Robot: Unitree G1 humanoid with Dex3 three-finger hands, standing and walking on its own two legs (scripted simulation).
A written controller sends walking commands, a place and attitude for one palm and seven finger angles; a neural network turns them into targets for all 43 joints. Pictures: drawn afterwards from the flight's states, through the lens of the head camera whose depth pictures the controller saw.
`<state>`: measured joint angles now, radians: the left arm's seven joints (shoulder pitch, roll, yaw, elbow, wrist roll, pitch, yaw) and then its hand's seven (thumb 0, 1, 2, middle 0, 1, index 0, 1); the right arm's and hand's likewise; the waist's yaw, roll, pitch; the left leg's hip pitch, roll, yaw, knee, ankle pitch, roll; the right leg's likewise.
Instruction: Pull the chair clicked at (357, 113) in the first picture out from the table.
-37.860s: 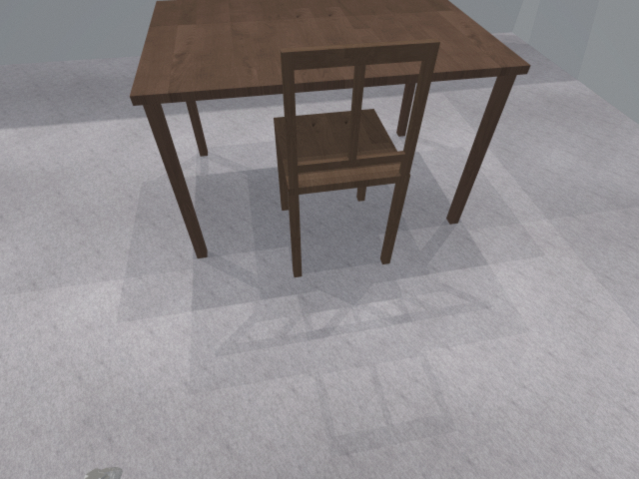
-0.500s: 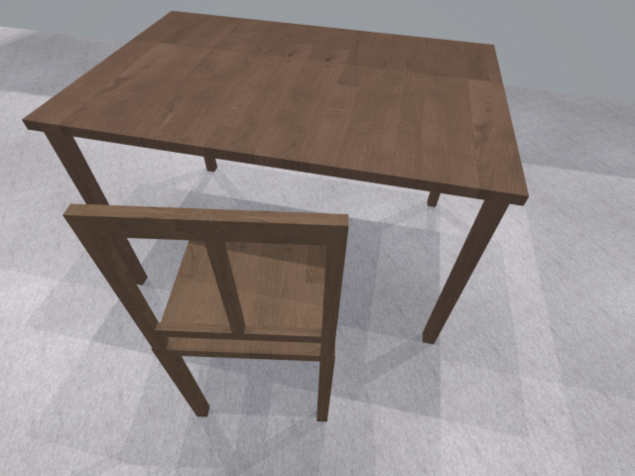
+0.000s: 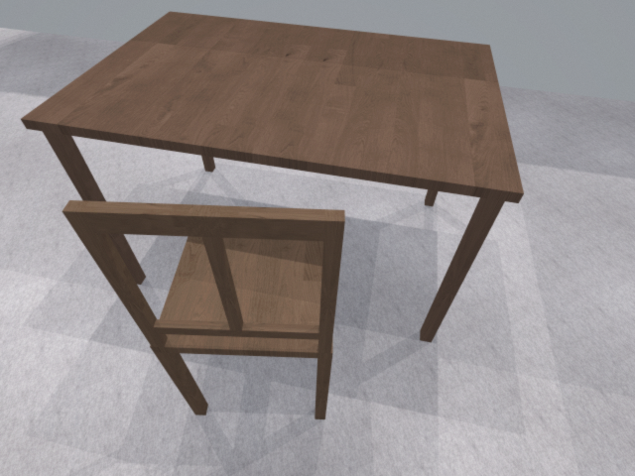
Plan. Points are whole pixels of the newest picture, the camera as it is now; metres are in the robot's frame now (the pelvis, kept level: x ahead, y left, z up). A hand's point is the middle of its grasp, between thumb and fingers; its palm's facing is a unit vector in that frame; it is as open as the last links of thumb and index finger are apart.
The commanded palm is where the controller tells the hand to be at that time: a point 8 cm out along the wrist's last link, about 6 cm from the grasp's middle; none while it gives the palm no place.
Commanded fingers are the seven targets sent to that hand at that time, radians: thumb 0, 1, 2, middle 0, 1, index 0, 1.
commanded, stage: look again from close up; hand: left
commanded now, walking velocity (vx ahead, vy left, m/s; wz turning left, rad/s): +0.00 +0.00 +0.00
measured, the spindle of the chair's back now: (226, 286) +0.43 +0.19 -0.09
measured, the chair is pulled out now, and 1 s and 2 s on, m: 0.20 0.20 0.20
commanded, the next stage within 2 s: raise the hand toward the chair's back in 0.14 s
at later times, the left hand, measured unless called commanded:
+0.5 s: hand (198, 421) +0.19 +0.17 -0.03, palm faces +0.13 -0.99 -0.04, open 7.9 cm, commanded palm +0.11 +0.21 -0.07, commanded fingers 0.00 0.57 0.76 -0.17 -0.25 -0.17 -0.25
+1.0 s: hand (191, 452) +0.16 +0.18 -0.07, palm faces -0.02 -1.00 -0.04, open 12.2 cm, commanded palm +0.13 +0.24 -0.06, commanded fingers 0.00 -0.01 0.51 -0.11 -0.16 -0.11 -0.16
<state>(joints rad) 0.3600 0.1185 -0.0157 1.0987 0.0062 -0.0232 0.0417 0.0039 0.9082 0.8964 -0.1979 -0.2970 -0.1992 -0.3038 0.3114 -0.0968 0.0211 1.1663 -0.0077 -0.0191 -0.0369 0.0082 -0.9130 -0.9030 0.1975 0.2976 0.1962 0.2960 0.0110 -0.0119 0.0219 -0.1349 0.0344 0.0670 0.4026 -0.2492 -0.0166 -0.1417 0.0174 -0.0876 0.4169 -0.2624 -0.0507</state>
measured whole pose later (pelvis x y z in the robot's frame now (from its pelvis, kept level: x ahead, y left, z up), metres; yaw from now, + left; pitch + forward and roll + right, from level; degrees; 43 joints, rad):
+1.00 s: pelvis -0.06 +0.00 -0.12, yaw +1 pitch +17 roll -2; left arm 0.35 0.21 0.09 -0.11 -0.23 -0.31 -0.23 0.01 0.21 0.60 -0.13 -0.19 -0.13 -0.20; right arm 0.16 -0.18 0.04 0.58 0.01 -0.24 -0.04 0.01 -0.90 -0.90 0.21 0.30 0.20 0.30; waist 0.05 0.03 -0.10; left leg -1.06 0.03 -0.03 1.31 -0.55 -0.01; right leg -1.03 -0.02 -0.14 1.28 -0.55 -0.07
